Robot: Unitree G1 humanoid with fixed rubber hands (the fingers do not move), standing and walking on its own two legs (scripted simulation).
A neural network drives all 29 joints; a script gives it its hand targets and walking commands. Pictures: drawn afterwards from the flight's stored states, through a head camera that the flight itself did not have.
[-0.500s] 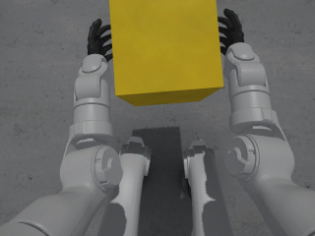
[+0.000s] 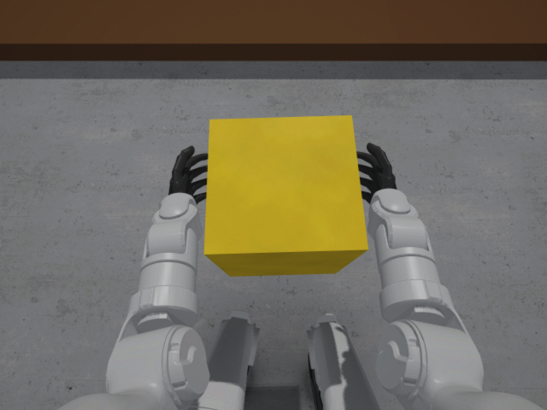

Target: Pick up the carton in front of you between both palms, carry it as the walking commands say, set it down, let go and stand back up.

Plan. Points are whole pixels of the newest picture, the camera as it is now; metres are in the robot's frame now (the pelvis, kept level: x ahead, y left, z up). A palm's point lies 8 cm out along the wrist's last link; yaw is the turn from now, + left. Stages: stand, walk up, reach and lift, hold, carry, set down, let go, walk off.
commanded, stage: reach and lift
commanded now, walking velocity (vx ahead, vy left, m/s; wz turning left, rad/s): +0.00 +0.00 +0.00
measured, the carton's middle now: (281, 207) +0.42 +0.01 -0.11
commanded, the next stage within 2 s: hold in 1.66 s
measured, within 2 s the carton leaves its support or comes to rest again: neither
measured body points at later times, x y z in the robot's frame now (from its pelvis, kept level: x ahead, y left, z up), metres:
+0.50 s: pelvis +0.05 +0.01 +0.12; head +0.08 +0.01 +0.57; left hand +0.37 +0.16 +0.11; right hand +0.38 -0.14 +0.10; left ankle +0.07 +0.14 -0.60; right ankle +0.06 -0.13 -0.60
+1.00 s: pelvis +0.04 +0.01 +0.14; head +0.02 +0.01 +0.59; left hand +0.36 +0.16 +0.16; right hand +0.35 -0.14 +0.16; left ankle +0.07 +0.14 -0.60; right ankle +0.07 -0.12 -0.60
